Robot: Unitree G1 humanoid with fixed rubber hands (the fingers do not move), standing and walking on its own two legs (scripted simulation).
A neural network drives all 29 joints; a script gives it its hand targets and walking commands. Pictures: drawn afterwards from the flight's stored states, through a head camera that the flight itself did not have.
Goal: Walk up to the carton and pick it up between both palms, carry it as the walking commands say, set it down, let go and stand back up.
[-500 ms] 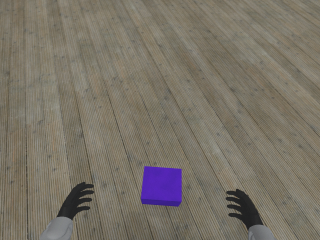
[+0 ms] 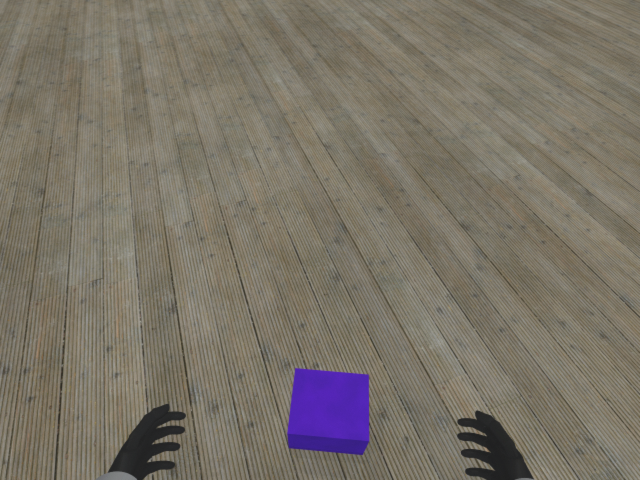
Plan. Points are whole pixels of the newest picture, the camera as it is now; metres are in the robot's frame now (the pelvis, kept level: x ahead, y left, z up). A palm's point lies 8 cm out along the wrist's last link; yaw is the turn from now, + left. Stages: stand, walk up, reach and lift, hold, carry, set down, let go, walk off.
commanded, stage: stand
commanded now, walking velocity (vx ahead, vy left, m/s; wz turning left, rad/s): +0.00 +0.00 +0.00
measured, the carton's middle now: (328, 411) +0.43 -0.04 -0.70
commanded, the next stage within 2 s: none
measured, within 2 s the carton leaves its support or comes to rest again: neither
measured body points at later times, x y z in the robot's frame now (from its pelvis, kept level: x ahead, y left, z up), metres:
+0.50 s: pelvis +0.02 -0.01 +0.00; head +0.03 -0.01 +0.45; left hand +0.15 +0.29 -0.10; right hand +0.16 -0.30 -0.10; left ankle -0.01 +0.11 -0.74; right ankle -0.01 -0.13 -0.74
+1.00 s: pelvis +0.01 -0.01 +0.01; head +0.01 -0.01 +0.46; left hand +0.12 +0.30 -0.10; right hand +0.13 -0.31 -0.10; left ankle -0.01 +0.11 -0.74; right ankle -0.01 -0.13 -0.74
